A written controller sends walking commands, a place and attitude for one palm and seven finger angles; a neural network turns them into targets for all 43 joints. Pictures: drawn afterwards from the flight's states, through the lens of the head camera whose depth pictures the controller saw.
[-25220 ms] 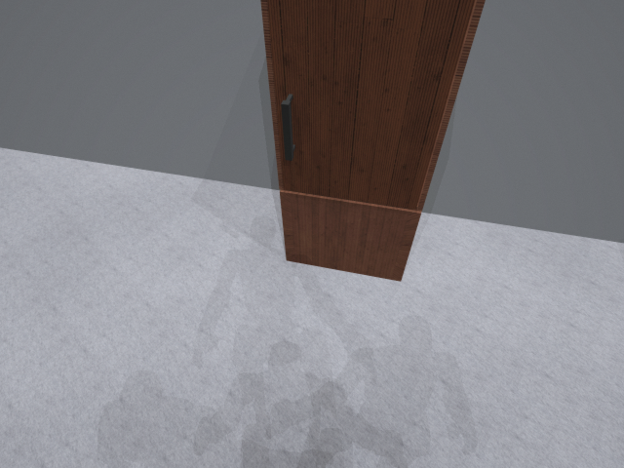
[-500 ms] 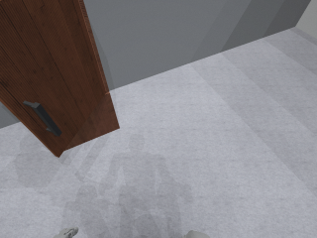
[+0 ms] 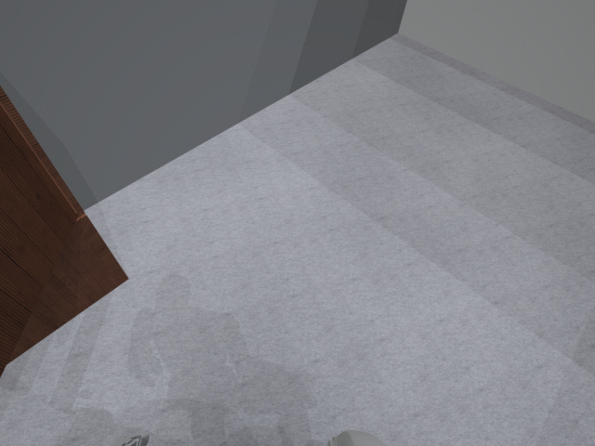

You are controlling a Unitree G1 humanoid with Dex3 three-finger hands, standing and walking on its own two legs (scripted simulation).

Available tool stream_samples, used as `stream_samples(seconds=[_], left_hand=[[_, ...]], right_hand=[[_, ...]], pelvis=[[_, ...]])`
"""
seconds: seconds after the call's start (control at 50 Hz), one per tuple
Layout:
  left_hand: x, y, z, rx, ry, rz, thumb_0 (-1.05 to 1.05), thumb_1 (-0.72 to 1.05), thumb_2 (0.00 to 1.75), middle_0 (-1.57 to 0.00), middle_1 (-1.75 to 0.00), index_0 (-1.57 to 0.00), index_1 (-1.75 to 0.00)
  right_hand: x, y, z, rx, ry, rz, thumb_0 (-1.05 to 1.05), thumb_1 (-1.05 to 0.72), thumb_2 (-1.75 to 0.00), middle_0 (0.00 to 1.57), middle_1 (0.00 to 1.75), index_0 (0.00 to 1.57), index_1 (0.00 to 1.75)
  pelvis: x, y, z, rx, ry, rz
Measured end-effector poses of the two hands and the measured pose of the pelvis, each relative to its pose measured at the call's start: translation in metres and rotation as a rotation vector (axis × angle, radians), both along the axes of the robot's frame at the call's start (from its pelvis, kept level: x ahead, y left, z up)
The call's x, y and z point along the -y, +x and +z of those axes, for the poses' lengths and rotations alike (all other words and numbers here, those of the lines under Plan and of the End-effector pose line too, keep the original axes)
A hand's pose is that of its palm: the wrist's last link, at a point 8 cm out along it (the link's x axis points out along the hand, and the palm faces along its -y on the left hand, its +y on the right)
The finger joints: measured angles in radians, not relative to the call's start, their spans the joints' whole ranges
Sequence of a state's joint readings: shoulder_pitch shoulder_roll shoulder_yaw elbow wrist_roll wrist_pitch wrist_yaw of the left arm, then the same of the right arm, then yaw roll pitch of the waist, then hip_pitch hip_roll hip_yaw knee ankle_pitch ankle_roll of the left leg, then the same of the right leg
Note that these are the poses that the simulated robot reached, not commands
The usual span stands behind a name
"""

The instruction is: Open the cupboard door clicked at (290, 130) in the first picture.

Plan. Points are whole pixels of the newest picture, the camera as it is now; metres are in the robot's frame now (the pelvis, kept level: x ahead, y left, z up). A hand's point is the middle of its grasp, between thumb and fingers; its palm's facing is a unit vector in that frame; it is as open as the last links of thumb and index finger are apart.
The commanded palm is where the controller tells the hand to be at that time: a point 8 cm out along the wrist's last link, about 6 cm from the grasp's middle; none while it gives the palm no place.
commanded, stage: walk to a spot facing it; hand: left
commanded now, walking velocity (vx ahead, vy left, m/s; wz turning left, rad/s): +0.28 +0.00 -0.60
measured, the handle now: out of the picture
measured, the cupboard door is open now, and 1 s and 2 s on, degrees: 42 42 42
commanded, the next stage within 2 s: turn to face it in 1.32 s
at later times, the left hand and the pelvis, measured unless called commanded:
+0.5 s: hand (211, 397) +0.21 +0.15 -0.19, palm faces -0.28 -0.95 -0.17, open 7.4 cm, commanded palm none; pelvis +0.14 -0.03 -0.02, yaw -19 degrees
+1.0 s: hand (329, 263) +0.46 -0.04 -0.16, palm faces -0.42 -0.88 -0.21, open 7.2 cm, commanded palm none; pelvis +0.30 -0.17 +0.00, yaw -27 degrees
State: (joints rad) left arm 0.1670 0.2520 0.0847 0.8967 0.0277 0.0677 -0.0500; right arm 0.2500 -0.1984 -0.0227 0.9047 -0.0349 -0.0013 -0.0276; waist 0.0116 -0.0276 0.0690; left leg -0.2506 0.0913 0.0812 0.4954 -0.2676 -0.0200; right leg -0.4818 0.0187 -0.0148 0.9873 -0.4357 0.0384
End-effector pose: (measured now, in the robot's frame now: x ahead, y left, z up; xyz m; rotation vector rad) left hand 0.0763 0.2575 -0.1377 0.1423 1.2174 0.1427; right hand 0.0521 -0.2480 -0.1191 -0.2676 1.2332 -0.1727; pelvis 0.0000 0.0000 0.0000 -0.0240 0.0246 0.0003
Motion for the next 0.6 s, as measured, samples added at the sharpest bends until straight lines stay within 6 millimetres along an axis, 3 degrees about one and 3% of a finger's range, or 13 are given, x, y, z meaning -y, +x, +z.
stream_samples(seconds=[0.1, 0.16, 0.2, 0.28, 0.38, 0.44, 0.5, 0.6], left_hand=[[0.021, 0.048, 0.009, 0.027, 0.014, -0.122, 0.01, 0.91, 0.90, -0.20, -0.30, -0.19, -0.30], [0.038, 0.081, 0.005, 0.080, 0.041, -0.190, 0.01, 0.91, 0.90, -0.20, -0.30, -0.19, -0.30], [0.047, 0.093, 0.005, 0.103, 0.053, -0.194, 0.01, 0.91, 0.90, -0.20, -0.30, -0.19, -0.30], [0.058, 0.097, 0.009, 0.063, 0.053, -0.208, 0.01, 0.91, 0.90, -0.20, -0.30, -0.20, -0.30], [0.062, 0.100, 0.000, -0.058, 0.020, -0.244, 0.01, 0.91, 0.90, -0.20, -0.30, -0.20, -0.30], [0.058, 0.114, -0.013, -0.119, 0.003, -0.259, 0.01, 0.91, 0.90, -0.20, -0.30, -0.20, -0.30], [0.057, 0.142, -0.025, -0.151, 0.001, -0.293, 0.01, 0.91, 0.90, -0.20, -0.30, -0.20, -0.30], [0.083, 0.222, -0.012, -0.065, -0.010, -0.360, 0.01, 0.91, 0.90, -0.20, -0.30, -0.19, -0.30]], right_hand=[[0.015, -0.030, -0.009, -0.031, 0.036, -0.113, 0.01, -0.90, -0.90, 0.21, 0.30, 0.20, 0.30], [0.032, -0.047, -0.026, -0.063, 0.053, -0.186, 0.01, -0.90, -0.90, 0.21, 0.30, 0.20, 0.30], [0.042, -0.051, -0.032, -0.104, 0.053, -0.215, 0.01, -0.90, -0.90, 0.21, 0.30, 0.20, 0.30], [0.056, -0.025, -0.022, -0.078, 0.042, -0.249, 0.02, -0.90, -0.90, 0.20, 0.30, 0.20, 0.30], [0.061, 0.039, -0.003, 0.066, 0.028, -0.269, 0.02, -0.91, -0.90, 0.20, 0.30, 0.19, 0.30], [0.059, 0.076, 0.000, 0.146, 0.004, -0.273, 0.01, -0.91, -0.90, 0.20, 0.30, 0.19, 0.30], [0.056, 0.092, -0.005, 0.186, -0.028, -0.292, 0.01, -0.90, -0.90, 0.20, 0.30, 0.20, 0.30], [0.038, 0.074, -0.003, 0.061, 0.021, -0.370, 0.01, -0.90, -0.90, 0.20, 0.30, 0.20, 0.30]], pelvis=[[0.014, 0.015, -0.001, -0.003, -0.003, -0.082], [0.029, 0.026, -0.014, -0.003, 0.020, -0.120], [0.034, 0.033, -0.017, 0.010, 0.015, -0.138], [0.037, 0.053, -0.008, 0.021, 0.019, -0.178], [0.037, 0.087, -0.002, 0.024, 0.030, -0.246], [0.033, 0.115, -0.008, 0.027, 0.018, -0.283], [0.031, 0.139, -0.018, 0.024, 0.001, -0.326], [0.046, 0.170, -0.004, 0.012, 0.013, -0.368]])
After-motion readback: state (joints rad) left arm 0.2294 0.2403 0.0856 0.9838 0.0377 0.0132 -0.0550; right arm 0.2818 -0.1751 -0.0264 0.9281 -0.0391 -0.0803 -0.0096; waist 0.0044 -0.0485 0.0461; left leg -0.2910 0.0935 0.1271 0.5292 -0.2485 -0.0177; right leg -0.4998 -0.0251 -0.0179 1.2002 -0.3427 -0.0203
